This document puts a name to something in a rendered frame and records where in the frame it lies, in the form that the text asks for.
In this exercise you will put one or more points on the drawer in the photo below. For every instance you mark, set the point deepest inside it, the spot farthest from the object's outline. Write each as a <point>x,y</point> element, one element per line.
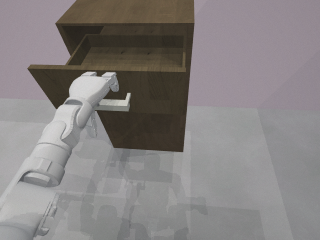
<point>149,66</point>

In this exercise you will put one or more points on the cabinet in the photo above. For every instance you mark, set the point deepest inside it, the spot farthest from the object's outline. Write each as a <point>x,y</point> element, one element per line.
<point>134,130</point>

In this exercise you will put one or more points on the handle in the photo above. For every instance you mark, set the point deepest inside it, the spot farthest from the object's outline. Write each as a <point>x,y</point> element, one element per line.
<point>114,104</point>

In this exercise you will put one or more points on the robot left upper arm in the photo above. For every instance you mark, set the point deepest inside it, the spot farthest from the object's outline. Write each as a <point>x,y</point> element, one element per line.
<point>28,211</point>

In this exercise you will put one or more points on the left robot forearm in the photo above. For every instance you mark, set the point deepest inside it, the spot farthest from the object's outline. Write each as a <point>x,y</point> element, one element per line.
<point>45,166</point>

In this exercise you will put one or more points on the left robot hand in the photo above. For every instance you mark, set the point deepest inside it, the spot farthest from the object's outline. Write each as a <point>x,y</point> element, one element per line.
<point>93,89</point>

